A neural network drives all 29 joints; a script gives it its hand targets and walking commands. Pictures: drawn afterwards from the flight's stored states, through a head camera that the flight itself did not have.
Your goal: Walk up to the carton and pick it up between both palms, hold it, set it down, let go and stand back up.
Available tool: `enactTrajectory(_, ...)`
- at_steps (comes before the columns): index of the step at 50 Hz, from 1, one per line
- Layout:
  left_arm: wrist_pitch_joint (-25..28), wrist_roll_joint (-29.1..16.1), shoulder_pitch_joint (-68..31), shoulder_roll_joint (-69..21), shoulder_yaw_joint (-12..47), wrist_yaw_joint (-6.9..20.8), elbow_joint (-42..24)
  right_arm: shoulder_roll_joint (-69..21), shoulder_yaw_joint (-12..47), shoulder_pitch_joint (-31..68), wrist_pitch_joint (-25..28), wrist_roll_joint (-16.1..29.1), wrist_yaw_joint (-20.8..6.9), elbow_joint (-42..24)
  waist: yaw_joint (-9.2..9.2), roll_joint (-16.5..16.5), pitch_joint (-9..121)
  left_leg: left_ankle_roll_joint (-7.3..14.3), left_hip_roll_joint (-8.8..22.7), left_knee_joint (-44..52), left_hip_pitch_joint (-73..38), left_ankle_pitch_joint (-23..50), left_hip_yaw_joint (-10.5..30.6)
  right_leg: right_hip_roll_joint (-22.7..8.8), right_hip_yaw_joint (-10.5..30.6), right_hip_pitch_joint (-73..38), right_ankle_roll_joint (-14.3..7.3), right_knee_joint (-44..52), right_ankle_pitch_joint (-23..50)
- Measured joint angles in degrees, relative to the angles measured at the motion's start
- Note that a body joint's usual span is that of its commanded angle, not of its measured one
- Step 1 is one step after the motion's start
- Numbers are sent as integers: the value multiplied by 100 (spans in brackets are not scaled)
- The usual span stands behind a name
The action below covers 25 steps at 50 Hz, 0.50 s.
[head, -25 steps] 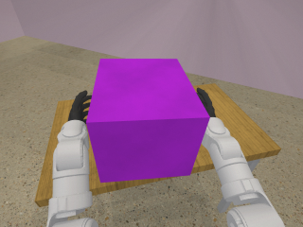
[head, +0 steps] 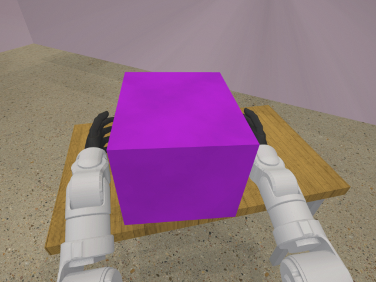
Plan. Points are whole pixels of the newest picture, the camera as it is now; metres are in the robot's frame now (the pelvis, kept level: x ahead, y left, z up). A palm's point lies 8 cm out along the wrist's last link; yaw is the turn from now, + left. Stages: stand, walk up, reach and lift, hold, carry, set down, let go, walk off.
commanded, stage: hold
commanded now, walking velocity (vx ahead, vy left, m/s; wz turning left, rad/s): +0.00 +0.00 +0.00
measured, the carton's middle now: (177, 140) +0.41 +0.01 +0.15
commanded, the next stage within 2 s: set down in 0.62 s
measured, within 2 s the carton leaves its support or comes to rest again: neither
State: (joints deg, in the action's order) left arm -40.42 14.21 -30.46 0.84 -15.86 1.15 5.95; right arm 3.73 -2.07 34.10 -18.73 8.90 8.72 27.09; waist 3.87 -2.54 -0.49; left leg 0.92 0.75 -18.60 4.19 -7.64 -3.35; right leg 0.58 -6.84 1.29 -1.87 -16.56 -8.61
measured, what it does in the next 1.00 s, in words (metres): stands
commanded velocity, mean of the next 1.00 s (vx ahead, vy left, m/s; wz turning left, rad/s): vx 0.00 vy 0.00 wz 0.00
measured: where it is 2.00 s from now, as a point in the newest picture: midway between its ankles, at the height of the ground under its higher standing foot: outside the picture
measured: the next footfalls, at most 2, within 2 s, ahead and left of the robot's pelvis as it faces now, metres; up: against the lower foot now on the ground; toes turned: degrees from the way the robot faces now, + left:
none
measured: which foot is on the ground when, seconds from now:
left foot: down 0.00-1.00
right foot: down 0.00-1.00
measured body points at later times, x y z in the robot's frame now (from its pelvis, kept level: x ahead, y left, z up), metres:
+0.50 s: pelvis +0.00 +0.00 +0.00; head -0.04 +0.03 +0.45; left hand +0.37 +0.17 +0.18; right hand +0.37 -0.16 +0.17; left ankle +0.04 +0.11 -0.75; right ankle +0.02 -0.09 -0.75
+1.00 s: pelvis +0.01 +0.00 +0.00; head -0.03 +0.02 +0.45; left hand +0.38 +0.18 +0.16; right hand +0.39 -0.15 +0.15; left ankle +0.04 +0.11 -0.75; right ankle +0.02 -0.09 -0.75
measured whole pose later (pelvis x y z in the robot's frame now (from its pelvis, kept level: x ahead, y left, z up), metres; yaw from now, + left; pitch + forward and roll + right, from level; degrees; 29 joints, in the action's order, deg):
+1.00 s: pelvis +0.01 +0.00 +0.00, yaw +0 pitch -7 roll +0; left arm -28.1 16.6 -30.8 -1.0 -17.1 2.2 14.0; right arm 0.5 -8.0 31.8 -5.5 -0.4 5.6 33.6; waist 1.7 -2.6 -1.9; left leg 0.8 0.3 -17.4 2.0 -8.1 -2.9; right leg 0.2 -7.1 -0.5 -1.9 -16.5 -9.9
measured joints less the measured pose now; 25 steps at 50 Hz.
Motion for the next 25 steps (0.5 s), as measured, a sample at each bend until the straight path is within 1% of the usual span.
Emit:
enactTrajectory(5,-25,14,0,25,30,2,-1,-21,-23,2,16,-10,-16,38,17,-25,-24,0,-5,1,-16,-3,-2,-5,3,-16,5,2,-3)
enactTrajectory(11,-60,-8,104,29,146,-56,-163,21,32,-111,54,64,-12,-81,44,-9,15,6,-7,-28,1,-31,-5,-7,8,-19,18,16,-4)
enactTrajectory(25,-99,56,64,-60,39,-44,-166,48,22,-14,-14,56,-47,-28,23,7,-53,27,-7,-39,-70,-50,-46,-9,52,-70,31,-1,-7)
